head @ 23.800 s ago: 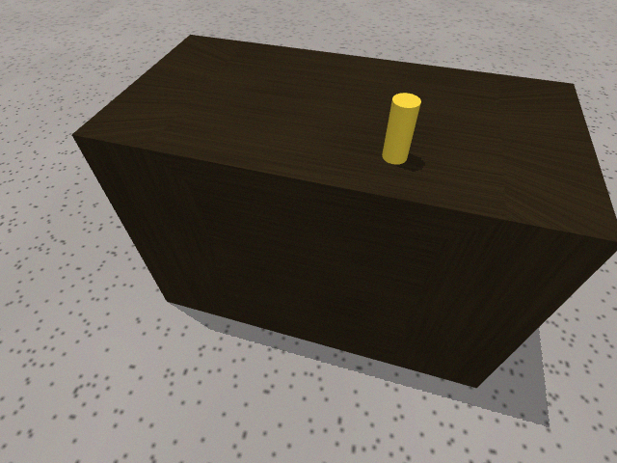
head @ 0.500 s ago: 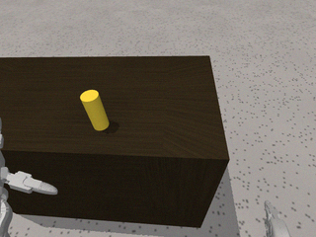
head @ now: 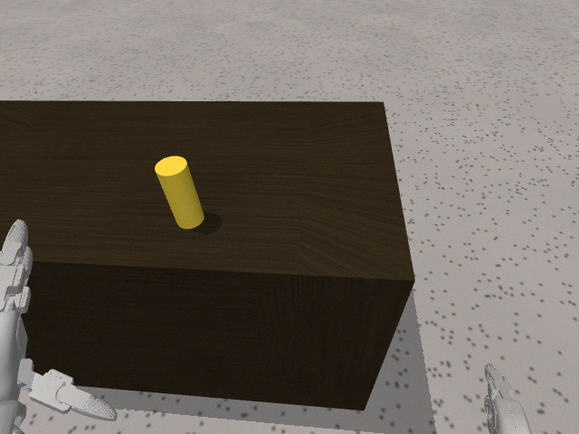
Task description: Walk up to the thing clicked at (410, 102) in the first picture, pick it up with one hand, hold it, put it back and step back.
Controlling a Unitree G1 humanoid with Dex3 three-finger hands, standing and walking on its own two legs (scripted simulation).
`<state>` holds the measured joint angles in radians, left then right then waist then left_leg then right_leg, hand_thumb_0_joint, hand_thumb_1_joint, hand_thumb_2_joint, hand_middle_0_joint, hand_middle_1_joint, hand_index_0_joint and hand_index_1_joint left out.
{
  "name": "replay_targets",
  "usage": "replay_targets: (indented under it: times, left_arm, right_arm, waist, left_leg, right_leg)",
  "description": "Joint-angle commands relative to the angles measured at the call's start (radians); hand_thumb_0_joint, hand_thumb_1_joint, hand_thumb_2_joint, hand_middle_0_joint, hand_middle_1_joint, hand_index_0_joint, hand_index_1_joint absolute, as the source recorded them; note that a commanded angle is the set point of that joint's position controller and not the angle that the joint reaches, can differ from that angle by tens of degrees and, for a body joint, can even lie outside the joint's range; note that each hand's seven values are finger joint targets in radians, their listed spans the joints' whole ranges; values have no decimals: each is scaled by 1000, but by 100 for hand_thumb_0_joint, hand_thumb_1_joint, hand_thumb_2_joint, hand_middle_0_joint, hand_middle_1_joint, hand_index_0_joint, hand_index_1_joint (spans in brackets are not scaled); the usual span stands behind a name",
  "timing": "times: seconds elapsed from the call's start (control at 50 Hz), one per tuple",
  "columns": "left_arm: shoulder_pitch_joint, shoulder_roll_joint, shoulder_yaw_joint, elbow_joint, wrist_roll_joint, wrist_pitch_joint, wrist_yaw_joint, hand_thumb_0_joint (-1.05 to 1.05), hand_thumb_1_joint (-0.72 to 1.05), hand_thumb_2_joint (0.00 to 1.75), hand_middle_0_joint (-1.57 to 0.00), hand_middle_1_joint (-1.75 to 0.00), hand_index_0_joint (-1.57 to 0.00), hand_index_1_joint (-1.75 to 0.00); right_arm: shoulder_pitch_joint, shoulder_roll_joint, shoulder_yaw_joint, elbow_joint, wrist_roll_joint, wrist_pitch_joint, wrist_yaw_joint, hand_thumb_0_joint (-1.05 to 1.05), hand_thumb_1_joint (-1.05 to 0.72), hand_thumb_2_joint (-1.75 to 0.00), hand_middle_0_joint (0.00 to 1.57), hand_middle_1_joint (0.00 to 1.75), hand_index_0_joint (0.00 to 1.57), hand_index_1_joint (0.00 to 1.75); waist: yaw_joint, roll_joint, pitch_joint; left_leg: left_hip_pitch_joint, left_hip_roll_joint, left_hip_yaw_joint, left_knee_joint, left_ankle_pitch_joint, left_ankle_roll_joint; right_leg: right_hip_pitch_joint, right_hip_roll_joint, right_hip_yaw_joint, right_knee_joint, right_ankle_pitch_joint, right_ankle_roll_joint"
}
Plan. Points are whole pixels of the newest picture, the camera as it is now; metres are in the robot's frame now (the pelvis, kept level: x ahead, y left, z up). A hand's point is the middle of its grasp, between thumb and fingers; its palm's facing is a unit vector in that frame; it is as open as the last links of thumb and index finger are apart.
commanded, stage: home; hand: left
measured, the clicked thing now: (181, 194) +0.49 +0.24 +0.05
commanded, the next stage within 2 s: none
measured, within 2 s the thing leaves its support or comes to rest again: neither
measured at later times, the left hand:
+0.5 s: hand (174, 397) +0.18 +0.20 -0.06, palm faces +0.12 -0.97 -0.22, open 17.6 cm
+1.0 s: hand (194, 384) +0.21 +0.19 -0.10, palm faces +0.07 -0.97 -0.24, open 17.6 cm
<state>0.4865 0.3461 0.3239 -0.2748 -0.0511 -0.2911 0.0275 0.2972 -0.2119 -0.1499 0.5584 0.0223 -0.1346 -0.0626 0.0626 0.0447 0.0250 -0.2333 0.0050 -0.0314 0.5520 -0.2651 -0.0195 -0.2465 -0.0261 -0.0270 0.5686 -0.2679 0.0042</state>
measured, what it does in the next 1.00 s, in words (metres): stands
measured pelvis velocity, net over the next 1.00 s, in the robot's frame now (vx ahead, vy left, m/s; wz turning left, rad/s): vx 0.03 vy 0.01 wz -0.03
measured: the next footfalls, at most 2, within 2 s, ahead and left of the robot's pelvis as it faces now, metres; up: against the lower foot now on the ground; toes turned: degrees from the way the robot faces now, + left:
none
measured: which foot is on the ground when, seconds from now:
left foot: down 0.00-1.00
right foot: down 0.00-1.00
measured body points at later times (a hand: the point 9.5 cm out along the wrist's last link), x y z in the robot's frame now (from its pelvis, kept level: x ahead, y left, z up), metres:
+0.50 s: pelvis +0.01 +0.01 +0.01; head +0.03 +0.01 +0.46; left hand +0.17 +0.25 -0.04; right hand +0.18 -0.22 -0.08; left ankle +0.02 +0.13 -0.73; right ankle +0.03 -0.12 -0.73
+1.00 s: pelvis +0.03 +0.01 +0.00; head +0.05 +0.01 +0.45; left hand +0.20 +0.24 -0.08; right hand +0.16 -0.23 -0.10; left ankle +0.02 +0.13 -0.73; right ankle +0.03 -0.12 -0.73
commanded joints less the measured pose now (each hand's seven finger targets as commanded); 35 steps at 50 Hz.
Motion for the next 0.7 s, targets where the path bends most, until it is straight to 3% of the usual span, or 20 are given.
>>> replay_targets:
  times: [0.0, 0.08, 0.18, 0.22, 0.26, 0.28, 0.38, 0.46, 0.48, 0.5, 0.52, 0.54, 0.58, 0.6, 0.62, 0.68]
  left_arm:
    - [-67, 142, 104, -89, -14, -69, 17, 0, -58, 5, -5, -5, -5, -5]
    - [-89, 78, 15, -20, -6, -72, 7, 0, -59, 4, -5, -5, -5, -5]
    - [-54, 71, -24, 58, 3, -48, 5, 0, -57, 5, -5, -5, -5, -5]
    - [-45, 51, -58, 102, 10, -30, 7, 0, -57, 5, -5, -5, -5, -5]
    - [-80, 45, -84, 105, 17, -18, 9, 0, -57, 5, -5, -5, -5, -5]
    - [-73, 29, -104, 171, 22, -1, 12, 0, -58, 4, -5, -5, -5, -5]
    - [-164, -33, -213, 335, 36, 35, 14, 0, -58, 4, -5, -5, -5, -5]
    - [-218, -56, -260, 505, 41, 62, 15, 0, -57, 4, -5, -5, -5, -5]
    - [-219, -41, -243, 554, 42, 71, 18, 0, -55, 5, -5, -5, -5, -5]
    - [-250, -22, -236, 565, 43, 78, 22, 0, -57, 4, -5, -5, -5, -5]
    - [-284, 64, -109, 488, 47, 63, 55, 0, -59, 3, -5, -5, -5, -4]
    - [-236, -19, -211, 592, 54, 79, 50, 0, -59, 3, -5, -5, -5, -4]
    - [-261, -83, -272, 640, 49, 95, 47, 0, -58, 4, -5, -5, -5, -4]
    - [-301, -61, -249, 641, 49, 95, 53, 0, -57, 5, -5, -5, -5, -5]
    - [-341, -50, -252, 631, 50, 97, 57, 0, -58, 4, -5, -5, -5, -4]
    - [-315, -54, -258, 646, 49, 111, 64, 0, -58, 4, -5, -5, -5, -4]
  right_arm:
    - [-120, -75, 17, -165, 9, -68, 3, 0, 4, -48, 13, 18, 13, 18]
    - [-138, -11, 115, -159, 12, -80, 13, 0, -28, -55, 14, 20, 14, 20]
    - [-108, -125, 37, -135, -3, -82, 7, 0, -52, -69, 16, 24, 16, 24]
    - [-92, -139, 13, -99, -6, -76, 4, 0, -63, -77, 18, 26, 18, 26]
    - [-131, -139, 14, -108, -10, -81, 3, 0, -79, -87, 19, 29, 19, 29]
    - [-149, -129, 20, -104, -12, -79, 0, 0, -87, -89, 20, 30, 20, 30]
    - [-213, -45, 100, -79, -11, -68, -6, 0, -90, -90, 20, 30, 20, 30]
    - [-184, -41, 119, -48, -14, -58, -9, 0, -90, -90, 20, 30, 20, 30]
    - [-178, -74, 93, -41, -15, -53, -11, 0, -90, -90, 20, 30, 20, 30]
    - [-172, -87, 93, -57, -17, -51, -12, 0, -90, -90, 20, 30, 20, 30]
    - [-134, -134, 101, 22, -25, -40, -10, 0, -90, -90, 20, 30, 20, 30]
    - [-142, -122, 110, 6, -23, -39, -10, 0, -90, -90, 20, 30, 20, 30]
    - [-152, -110, 116, 4, -20, -39, -4, 0, -90, -90, 20, 30, 20, 30]
    - [-142, -108, 116, 16, -20, -32, -7, 0, -90, -90, 20, 30, 20, 30]
    - [-153, -117, 117, 12, -19, -28, -6, 0, -90, -90, 20, 30, 20, 30]
    - [-146, -113, 117, 9, -20, -20, -6, 0, -90, -90, 20, 30, 20, 30]
  waist:
    - [13, -26, 20]
    - [9, -16, 28]
    - [-22, -17, -38]
    - [-37, -2, -65]
    - [-41, -12, -78]
    - [-48, -33, -99]
    - [-54, -43, -85]
    - [-62, -37, -79]
    - [-60, -26, -106]
    - [-58, -19, -125]
    - [-23, 21, -138]
    - [-53, 1, -119]
    - [-66, 6, -95]
    - [-66, 13, -129]
    - [-65, 24, -131]
    - [-56, -3, -182]
  left_leg:
    - [-65, -24, 47, -163, -88, 43]
    - [-57, -17, 43, -183, -83, 45]
    - [0, -11, 45, -173, 2, 40]
    - [29, -10, 42, -171, 59, 35]
    - [40, -5, 38, -164, 97, 32]
    - [50, -8, 38, -157, 122, 34]
    - [39, -15, 48, -150, 108, 39]
    - [16, -16, 53, -144, 103, 37]
    - [25, -15, 53, -142, 117, 33]
    - [30, -12, 53, -137, 148, 30]
    - [25, -13, 48, -120, 158, 18]
    - [25, -16, 54, -117, 171, 18]
    - [17, -12, 55, -117, 155, 17]
    - [28, -12, 56, -106, 182, 16]
    - [27, -8, 52, -109, 183, 11]
    - [42, -11, 58, -91, 250, 14]
  right_leg:
    - [24, 11, -24, -160, -82, -3]
    - [25, 19, -31, -158, -61, -2]
    - [46, 25, -32, -150, 28, -2]
    - [46, 29, -36, -144, 80, -6]
    - [52, 32, -38, -141, 111, -6]
    - [57, 29, -36, -145, 127, -7]
    - [42, 14, -24, -155, 116, -4]
    - [34, 11, -22, -153, 119, -5]
    - [38, 12, -20, -147, 131, -8]
    - [52, 14, -21, -141, 157, -8]
    - [68, 26, -26, -129, 160, -16]
    - [62, 26, -22, -131, 174, -17]
    - [36, 29, -21, -124, 166, -20]
    - [41, 27, -21, -119, 190, -20]
    - [35, 30, -22, -118, 189, -22]
    - [79, 29, -21, -112, 252, -19]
